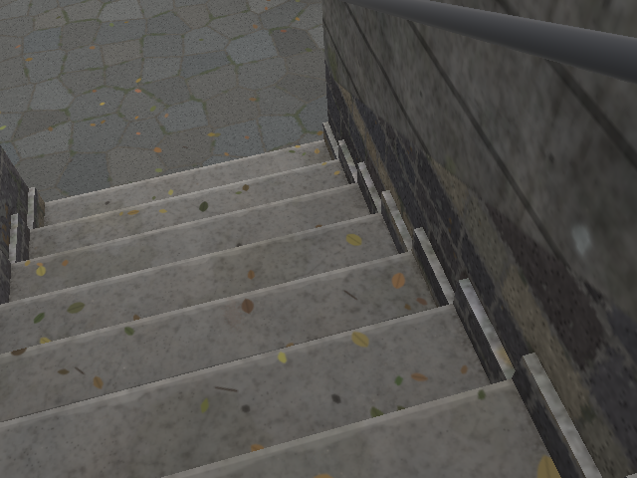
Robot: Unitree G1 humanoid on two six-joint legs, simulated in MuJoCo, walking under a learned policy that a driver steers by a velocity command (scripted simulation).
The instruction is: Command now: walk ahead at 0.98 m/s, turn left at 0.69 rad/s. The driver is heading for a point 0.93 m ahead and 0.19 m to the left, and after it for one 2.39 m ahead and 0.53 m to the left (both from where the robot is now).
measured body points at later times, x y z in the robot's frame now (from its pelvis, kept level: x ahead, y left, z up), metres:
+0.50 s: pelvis +0.48 -0.03 -0.13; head +0.49 -0.02 +0.32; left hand +0.47 +0.26 -0.25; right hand +0.59 -0.30 -0.26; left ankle +0.30 +0.01 -0.65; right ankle +0.46 -0.14 -0.86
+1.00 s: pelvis +0.86 +0.02 -0.41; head +0.89 +0.02 +0.04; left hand +0.67 +0.19 -0.53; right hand +1.14 -0.08 -0.53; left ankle +0.64 +0.09 -0.98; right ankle +0.99 -0.04 -1.15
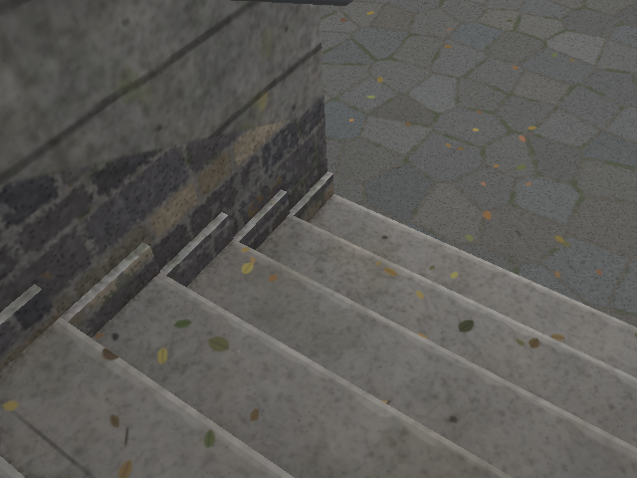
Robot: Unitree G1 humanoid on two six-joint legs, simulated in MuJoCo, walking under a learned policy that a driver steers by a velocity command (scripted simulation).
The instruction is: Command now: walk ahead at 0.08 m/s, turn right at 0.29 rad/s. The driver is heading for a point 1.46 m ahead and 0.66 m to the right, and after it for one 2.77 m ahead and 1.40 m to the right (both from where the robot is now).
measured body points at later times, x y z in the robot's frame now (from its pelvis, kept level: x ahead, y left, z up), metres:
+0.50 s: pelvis +0.09 +0.02 -0.03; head +0.11 +0.01 +0.41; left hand +0.13 +0.27 -0.16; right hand +0.26 -0.23 -0.11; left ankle +0.23 +0.12 -0.73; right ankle +0.04 -0.17 -0.76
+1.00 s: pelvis +0.09 +0.08 -0.03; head +0.12 +0.08 +0.42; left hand +0.35 +0.08 -0.13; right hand -0.03 -0.14 -0.15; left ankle +0.21 +0.13 -0.76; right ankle -0.02 +0.01 -0.53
